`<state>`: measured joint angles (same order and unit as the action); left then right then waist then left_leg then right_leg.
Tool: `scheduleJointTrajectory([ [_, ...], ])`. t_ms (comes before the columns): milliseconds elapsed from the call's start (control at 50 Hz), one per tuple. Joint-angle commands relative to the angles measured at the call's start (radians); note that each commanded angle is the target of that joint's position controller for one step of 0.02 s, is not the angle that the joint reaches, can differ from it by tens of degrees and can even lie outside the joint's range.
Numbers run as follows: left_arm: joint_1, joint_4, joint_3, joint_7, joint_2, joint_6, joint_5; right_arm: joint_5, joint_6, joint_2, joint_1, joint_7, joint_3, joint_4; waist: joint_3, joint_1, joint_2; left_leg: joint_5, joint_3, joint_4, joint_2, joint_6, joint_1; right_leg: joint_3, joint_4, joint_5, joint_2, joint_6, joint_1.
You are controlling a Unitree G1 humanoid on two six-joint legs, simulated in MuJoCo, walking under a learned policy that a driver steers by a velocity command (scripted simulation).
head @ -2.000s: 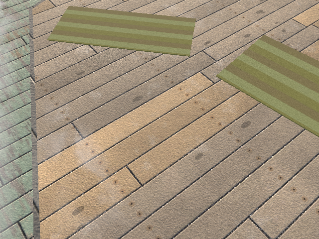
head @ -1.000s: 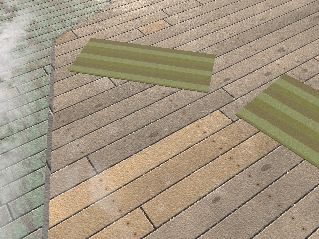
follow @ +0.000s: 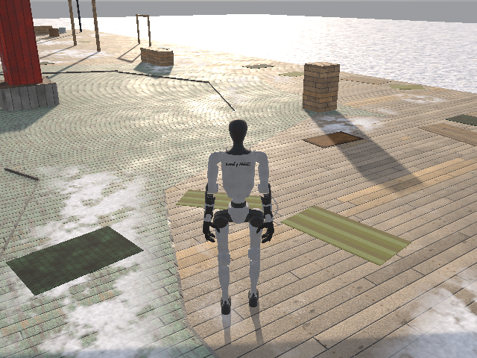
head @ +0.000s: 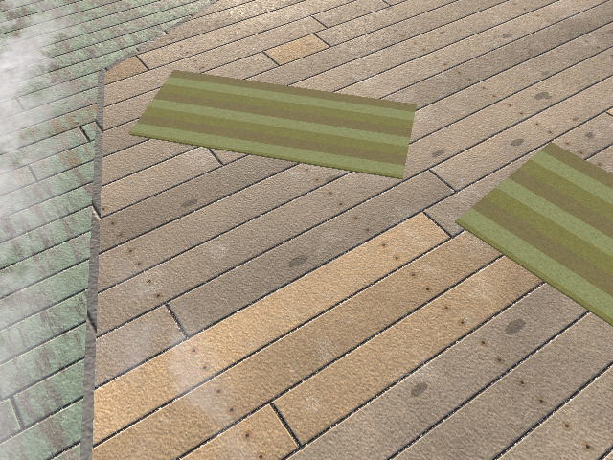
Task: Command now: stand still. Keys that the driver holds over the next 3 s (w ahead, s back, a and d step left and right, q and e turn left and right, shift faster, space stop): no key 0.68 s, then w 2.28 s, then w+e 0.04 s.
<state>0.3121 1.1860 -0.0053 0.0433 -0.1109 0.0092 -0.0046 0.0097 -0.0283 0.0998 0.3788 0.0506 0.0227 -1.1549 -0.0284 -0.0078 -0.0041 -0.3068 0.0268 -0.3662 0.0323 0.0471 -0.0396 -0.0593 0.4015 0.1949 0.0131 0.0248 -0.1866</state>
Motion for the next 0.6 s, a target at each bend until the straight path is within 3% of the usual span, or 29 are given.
scheduleJointTrajectory([
  [20, 0.082, 0.0, 0.007, 0.002, -0.061, 0.002, 0.0, 0.0, -0.002, 0.06, 0.106, 0.002, -0.008, -0.003, -0.071, 0.0, -0.007, 0.237, -0.101, 0.074, -0.133, 0.015, -0.119, 0.113, -0.042, -0.167, -0.112, 0.021, 0.044],
  [600, 0.098, 0.006, 0.002, 0.003, -0.053, 0.0, 0.002, -0.001, -0.007, 0.056, 0.129, 0.001, -0.006, 0.0, -0.076, 0.001, -0.009, 0.299, -0.104, 0.076, -0.134, 0.017, -0.107, 0.102, -0.026, -0.166, -0.115, 0.01, 0.038],
])
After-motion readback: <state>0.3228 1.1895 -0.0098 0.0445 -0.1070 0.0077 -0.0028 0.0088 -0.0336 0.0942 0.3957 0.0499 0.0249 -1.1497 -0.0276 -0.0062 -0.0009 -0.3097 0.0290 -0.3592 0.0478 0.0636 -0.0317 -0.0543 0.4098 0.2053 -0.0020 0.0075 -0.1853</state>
